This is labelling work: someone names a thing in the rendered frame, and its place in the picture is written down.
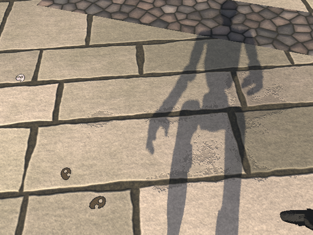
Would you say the robot right hand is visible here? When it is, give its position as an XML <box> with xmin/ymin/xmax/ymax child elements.
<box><xmin>280</xmin><ymin>209</ymin><xmax>313</xmax><ymax>230</ymax></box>

